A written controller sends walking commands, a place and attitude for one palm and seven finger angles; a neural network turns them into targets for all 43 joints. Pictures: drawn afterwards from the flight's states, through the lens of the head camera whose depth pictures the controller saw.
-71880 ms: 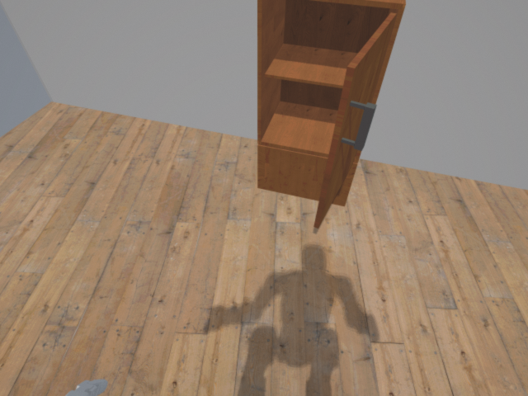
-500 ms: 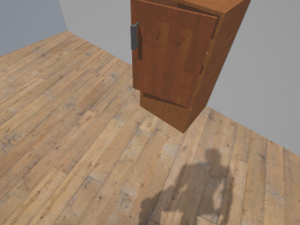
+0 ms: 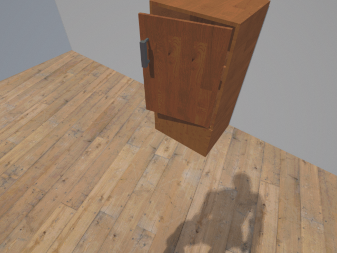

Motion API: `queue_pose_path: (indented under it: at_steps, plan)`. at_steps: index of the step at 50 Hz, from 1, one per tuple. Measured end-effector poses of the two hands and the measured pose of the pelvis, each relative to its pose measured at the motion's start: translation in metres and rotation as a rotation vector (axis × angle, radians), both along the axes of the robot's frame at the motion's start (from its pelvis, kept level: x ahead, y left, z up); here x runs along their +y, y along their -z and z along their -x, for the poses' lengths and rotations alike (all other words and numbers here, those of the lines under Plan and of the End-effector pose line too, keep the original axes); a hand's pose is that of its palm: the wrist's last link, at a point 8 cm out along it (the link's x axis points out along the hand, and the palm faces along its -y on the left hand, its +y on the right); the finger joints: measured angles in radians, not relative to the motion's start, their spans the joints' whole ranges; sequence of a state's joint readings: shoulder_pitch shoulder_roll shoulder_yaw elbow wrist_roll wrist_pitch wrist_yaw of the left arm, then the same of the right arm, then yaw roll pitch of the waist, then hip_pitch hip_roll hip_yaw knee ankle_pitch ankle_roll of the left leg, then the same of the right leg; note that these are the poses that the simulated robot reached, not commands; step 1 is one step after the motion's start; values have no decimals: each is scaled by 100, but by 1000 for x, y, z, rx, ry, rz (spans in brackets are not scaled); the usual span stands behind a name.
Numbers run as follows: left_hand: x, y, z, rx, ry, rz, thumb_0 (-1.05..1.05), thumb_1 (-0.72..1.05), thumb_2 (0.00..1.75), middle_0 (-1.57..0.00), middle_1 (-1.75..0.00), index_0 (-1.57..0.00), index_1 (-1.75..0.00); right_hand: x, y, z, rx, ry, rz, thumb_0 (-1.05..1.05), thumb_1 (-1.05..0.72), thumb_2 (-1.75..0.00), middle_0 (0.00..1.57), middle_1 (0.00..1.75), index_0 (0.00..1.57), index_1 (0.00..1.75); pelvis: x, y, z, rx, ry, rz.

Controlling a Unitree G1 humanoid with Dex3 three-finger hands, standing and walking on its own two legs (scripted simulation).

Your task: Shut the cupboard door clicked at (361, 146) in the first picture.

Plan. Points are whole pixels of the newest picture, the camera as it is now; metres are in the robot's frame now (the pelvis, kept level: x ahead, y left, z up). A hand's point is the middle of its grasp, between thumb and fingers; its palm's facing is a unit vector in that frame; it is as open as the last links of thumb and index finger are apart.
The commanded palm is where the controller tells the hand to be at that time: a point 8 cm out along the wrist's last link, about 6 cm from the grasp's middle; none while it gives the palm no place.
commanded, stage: let the arm hang, fingers relaxed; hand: left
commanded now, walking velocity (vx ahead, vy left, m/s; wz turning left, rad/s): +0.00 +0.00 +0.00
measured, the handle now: (145, 52) +1.01 +0.17 -0.02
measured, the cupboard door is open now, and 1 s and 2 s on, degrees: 14 14 14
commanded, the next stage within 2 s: look to check the result in 0.12 s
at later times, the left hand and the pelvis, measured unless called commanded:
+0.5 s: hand out of the picture +0.00 +0.17 -0.18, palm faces +0.03 -0.98 -0.19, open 7.3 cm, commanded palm none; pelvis +0.02 +0.00 +0.00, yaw +0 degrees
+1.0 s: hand out of the picture +0.03 +0.17 -0.18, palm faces +0.05 -0.98 -0.21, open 7.3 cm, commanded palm none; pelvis +0.02 -0.01 +0.00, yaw +2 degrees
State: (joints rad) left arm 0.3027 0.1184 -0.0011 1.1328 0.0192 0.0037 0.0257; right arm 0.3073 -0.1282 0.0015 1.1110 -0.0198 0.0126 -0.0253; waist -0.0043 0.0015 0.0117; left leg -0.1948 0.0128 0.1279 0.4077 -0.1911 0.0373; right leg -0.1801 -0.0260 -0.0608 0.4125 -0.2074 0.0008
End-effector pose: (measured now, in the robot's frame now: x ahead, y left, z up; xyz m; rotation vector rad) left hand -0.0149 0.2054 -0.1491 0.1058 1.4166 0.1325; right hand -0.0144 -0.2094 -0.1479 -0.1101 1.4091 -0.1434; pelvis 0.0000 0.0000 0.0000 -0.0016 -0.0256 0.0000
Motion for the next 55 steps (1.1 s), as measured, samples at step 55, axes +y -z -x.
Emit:
queue_pose_path:
  at_steps: [55]
  plan:
    - [17,2,-31,-48,-70,-61,0,91,90,-20,-30,-20,-30,-26,4,-42,21,-73,32,1,-91,-90,20,30,20,30,-10,7,-16,3,-81,12]
